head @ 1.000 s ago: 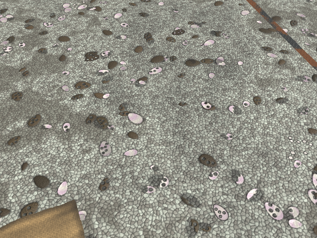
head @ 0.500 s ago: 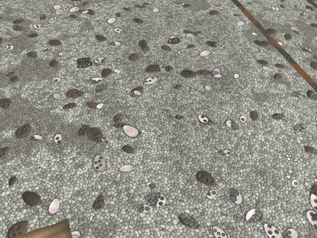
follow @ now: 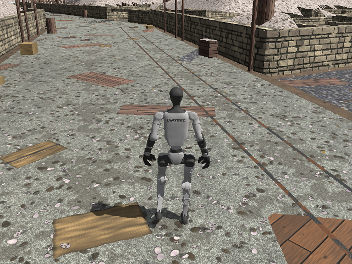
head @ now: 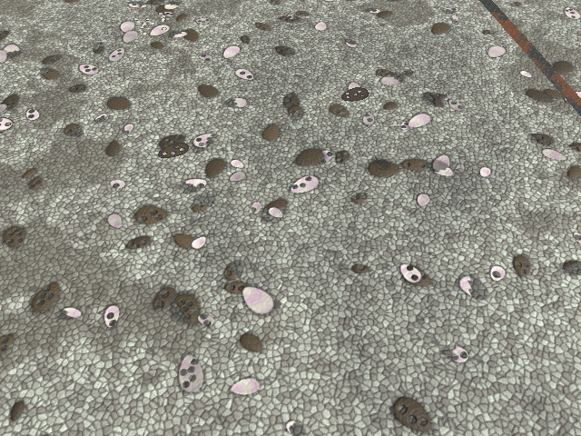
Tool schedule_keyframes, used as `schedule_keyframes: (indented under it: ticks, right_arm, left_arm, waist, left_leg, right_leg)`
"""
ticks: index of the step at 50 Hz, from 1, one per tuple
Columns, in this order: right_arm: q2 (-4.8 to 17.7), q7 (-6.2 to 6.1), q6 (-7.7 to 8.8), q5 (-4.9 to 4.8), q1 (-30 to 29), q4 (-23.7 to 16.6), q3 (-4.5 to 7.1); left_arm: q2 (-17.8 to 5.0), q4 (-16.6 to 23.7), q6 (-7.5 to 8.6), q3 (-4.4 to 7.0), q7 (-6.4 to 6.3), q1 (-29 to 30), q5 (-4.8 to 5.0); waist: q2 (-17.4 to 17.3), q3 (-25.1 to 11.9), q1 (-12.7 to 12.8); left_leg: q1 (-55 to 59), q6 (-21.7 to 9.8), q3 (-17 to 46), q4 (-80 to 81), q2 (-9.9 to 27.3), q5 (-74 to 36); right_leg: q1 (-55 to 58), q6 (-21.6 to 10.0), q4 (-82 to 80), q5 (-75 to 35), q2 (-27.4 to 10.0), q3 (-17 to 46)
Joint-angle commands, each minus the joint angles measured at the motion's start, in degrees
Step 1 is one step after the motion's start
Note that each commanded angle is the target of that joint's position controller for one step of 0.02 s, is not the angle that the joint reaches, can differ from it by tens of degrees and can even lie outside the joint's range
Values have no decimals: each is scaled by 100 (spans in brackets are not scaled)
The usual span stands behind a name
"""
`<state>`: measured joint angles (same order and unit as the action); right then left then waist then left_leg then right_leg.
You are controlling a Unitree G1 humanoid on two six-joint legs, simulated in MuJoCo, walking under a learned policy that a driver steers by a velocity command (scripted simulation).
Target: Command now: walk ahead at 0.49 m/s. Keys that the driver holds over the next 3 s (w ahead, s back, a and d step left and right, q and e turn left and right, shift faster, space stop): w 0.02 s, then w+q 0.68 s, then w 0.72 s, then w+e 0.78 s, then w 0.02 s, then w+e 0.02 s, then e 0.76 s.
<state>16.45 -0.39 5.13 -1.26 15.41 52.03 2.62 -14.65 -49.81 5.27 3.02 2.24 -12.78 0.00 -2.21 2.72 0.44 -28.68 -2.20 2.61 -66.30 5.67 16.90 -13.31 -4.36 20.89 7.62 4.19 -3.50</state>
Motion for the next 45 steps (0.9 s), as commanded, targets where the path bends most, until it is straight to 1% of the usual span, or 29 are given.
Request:
schedule_keyframes:
  ticks: [1, 4, 7, 10, 12, 14, 15, 16, 17, 18, 19, 20, 21, 22, 23, 24, 25, 27, 28, 30, 33, 36, 39, 40, 41, 42, 43, 44, 45]
  right_arm:
    - [270, -44, -94, 63, 398, -251, 87]
    - [287, -15, -91, 80, -233, -478, 80]
    - [164, 75, -33, 49, -853, -668, 11]
    - [166, 164, -32, -3, -1342, -917, -24]
    - [199, 246, -30, -5, -1587, -1111, -27]
    - [266, 341, -26, 5, -1641, -1261, -9]
    - [353, 373, -33, 10, -1513, -1303, 29]
    - [499, 383, -51, 18, -1179, -1286, 108]
    - [714, 371, -67, 11, -395, -1120, 252]
    - [1147, 300, -100, -4, 618, -899, 459]
    - [1815, 249, -127, -16, 1035, -880, 629]
    - [1355, 241, -107, -3, 1107, -969, 477]
    - [1065, 226, -83, 68, 928, -983, 383]
    - [948, 211, -66, 73, 520, -1079, 353]
    - [818, 210, -69, 81, 149, -1187, 315]
    - [672, 201, -61, 136, -86, -1287, 261]
    - [622, 193, -69, 146, -204, -1357, 248]
    - [729, 136, -54, 89, -148, -1371, 284]
    - [813, 93, -52, 68, -62, -1357, 311]
    - [914, 13, -75, 43, 141, -1313, 350]
    - [941, -45, -128, 19, 374, -1250, 364]
    - [915, -58, -156, -12, 611, -1136, 366]
    - [807, -100, -195, 21, 701, -1047, 344]
    - [810, -102, -221, 41, 687, -1033, 348]
    - [769, -94, -247, 50, 634, -1044, 332]
    - [601, -73, -255, 80, 617, -1086, 262]
    - [369, -63, -248, 170, 797, -1176, 153]
    - [10, -32, -172, -15, 1672, -1172, 45]
    - [550, -53, -134, -92, 1425, -1084, 122]
  left_arm:
    - [-608, 235, 181, 104, -18, 253, 0]
    - [-786, 76, 168, 139, -138, -1, -32]
    - [-921, -41, 156, 143, -202, -228, -16]
    - [-996, -234, 100, 157, -221, -565, 30]
    - [-993, -319, 10, 165, -230, -677, 49]
    - [-1065, -328, -96, 194, -252, -661, 60]
    - [-1147, -287, -145, 215, -271, -568, 58]
    - [-1229, -236, -198, 236, -298, -484, 48]
    - [-1224, -176, -269, 227, -337, -389, 28]
    - [-1119, -43, -278, 163, -394, -446, -35]
    - [-386, 208, -113, -96, -288, -1011, -150]
    - [-604, 171, 138, -79, -197, -756, -75]
    - [-993, 366, 291, 34, -123, -173, 162]
    - [-957, 468, 366, 8, -130, 117, 190]
    - [-930, 461, 372, 33, -173, 212, 82]
    - [-958, 455, 310, 78, -204, 150, 11]
    - [-913, 466, 229, 89, -206, 84, -27]
    - [-754, 507, 109, 77, -225, 48, -91]
    - [-710, 583, 75, 68, -241, 208, -107]
    - [-621, 757, 65, 36, -254, 704, -106]
    - [-498, 950, 111, -15, -209, 1306, -45]
    - [-624, 1104, 162, 11, -150, 1603, 28]
    - [-807, 1091, 246, 67, -70, 1486, 8]
    - [-853, 1062, 270, 89, -64, 1348, 1]
    - [-917, 966, 293, 138, -77, 1003, -18]
    - [-1096, 825, 318, 226, -106, 412, -70]
    - [-1415, 743, 320, 305, -128, -432, -125]
    - [-1807, 431, 217, 451, -90, -1042, -60]
    - [-1257, 446, 209, 322, -45, -1047, 121]
  waist:
    - [583, -91, -264]
    - [494, 84, -95]
    - [417, 130, 157]
    - [349, 233, 358]
    - [315, 271, 396]
    - [382, 214, 331]
    - [476, 80, 213]
    - [592, -206, 7]
    - [559, -657, -425]
    - [234, -1252, -824]
    - [-1157, -1990, -502]
    - [-879, -2511, -634]
    - [-632, -1812, -715]
    - [-149, -1233, -553]
    - [241, -835, -332]
    - [144, -687, -110]
    - [36, -622, 14]
    - [-27, -539, 91]
    - [-29, -456, 69]
    - [-41, -317, -86]
    - [-222, -254, -327]
    - [-312, -227, -427]
    - [-415, -228, -354]
    - [-488, -237, -279]
    - [-513, -356, -90]
    - [-405, -818, 180]
    - [252, -1655, 430]
    - [2158, -2207, 159]
    - [1493, -1775, 366]
  left_leg:
    - [-423, 140, 143, 357, 399, -477]
    - [-898, 247, 116, 1438, 410, -1534]
    - [-619, 189, -114, 2549, 180, -2402]
    - [-835, 95, -102, 3040, 51, -2459]
    - [-1119, -27, -94, 3247, 2, -2140]
    - [-1124, -173, -254, 3335, -118, -1558]
    - [-836, -267, -428, 3338, -268, -1231]
    - [-296, -374, -637, 3309, -487, -949]
    - [737, -525, -801, 3484, -760, -1017]
    - [2424, -806, -133, 3527, -515, -1176]
    - [4749, -1867, 2872, 3826, 953, -199]
    - [5340, -2089, 4559, 4787, 1390, 136]
    - [4896, -1736, 3736, 4887, 1205, -35]
    - [4040, -1561, 2950, 4915, 980, -568]
    - [3195, -1460, 2386, 5016, 769, -1185]
    - [2601, -1386, 2027, 5151, 590, -1687]
    - [2250, -1398, 1880, 5289, 457, -1882]
    - [1814, -1460, 1546, 5419, 333, -2297]
    - [1690, -1454, 1410, 5464, 272, -2393]
    - [1547, -1319, 1217, 5476, 110, -2226]
    - [1372, -1034, 1105, 5388, -101, -1578]
    - [1652, -946, 1423, 5200, 81, -1214]
    - [2301, -874, 1755, 4763, 398, -1366]
    - [2431, -840, 1819, 4598, 450, -1633]
    - [2488, -760, 1772, 4261, 339, -2157]
    - [2366, -616, 1559, 3455, 23, -2598]
    - [1499, -399, 1174, 1878, -399, -1589]
    - [-611, 42, 587, 8, -1214, 1297]
    - [-1398, 34, 920, -643, -917, 1569]
  right_leg:
    - [-101, -1027, -1546, -312, -1540, 1384]
    - [124, -926, -1651, -587, -1484, 908]
    - [254, -724, -1699, -756, -1396, 392]
    - [966, -677, -1620, -792, -1636, 193]
    - [1584, -592, -1382, -1010, -1817, 101]
    - [2030, -477, -978, -1736, -1947, -6]
    - [2120, -404, -614, -2673, -1953, -103]
    - [2150, -319, -13, -3788, -1915, -219]
    - [1920, -167, 1081, -4492, -1745, -442]
    - [837, 54, 2634, -3722, -1507, -556]
    - [-1832, 471, 4928, -75, -462, -483]
    - [-2783, 409, 5692, 2450, -80, 707]
    - [-3280, 248, 5833, 2067, -434, 977]
    - [-3225, 180, 5464, 1559, -697, 891]
    - [-2953, 217, 4941, 1249, -890, 838]
    - [-2504, 261, 4570, 1045, -1049, 862]
    - [-2248, 340, 4363, 958, -1074, 857]
    - [-2112, 561, 3917, 722, -1033, 736]
    - [-2172, 665, 3580, 473, -987, 690]
    - [-2199, 792, 2653, -249, -871, 664]
    - [-1741, 801, 1397, -1256, -591, 620]
    - [-1546, 726, 908, -1461, -500, 730]
    - [-1485, 504, 670, -1036, -575, 816]
    - [-1333, 401, 630, -749, -554, 739]
    - [-875, 260, 438, -605, -471, 586]
    - [79, 41, 434, -627, -618, 653]
    - [1666, -381, 676, -621, -1531, 1663]
    - [3399, -1342, 53, 748, -2616, 4275]
    - [3223, -1228, -423, 2186, -2644, 4880]
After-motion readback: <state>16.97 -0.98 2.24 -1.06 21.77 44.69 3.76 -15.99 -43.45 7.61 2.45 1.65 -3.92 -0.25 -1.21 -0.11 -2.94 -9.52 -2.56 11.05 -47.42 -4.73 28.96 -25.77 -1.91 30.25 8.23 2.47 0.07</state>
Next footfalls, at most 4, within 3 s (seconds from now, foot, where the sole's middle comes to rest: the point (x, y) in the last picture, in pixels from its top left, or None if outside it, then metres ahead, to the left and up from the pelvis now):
0.36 left None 0.38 0.16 -0.78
0.84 right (294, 344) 0.71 0.04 -0.78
1.36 left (168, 287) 0.88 0.38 -0.78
1.92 right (227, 190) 1.23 0.25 -0.78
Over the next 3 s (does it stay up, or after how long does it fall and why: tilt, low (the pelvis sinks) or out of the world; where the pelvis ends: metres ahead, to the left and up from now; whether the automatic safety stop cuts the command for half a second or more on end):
stays up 1.40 0.32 0.00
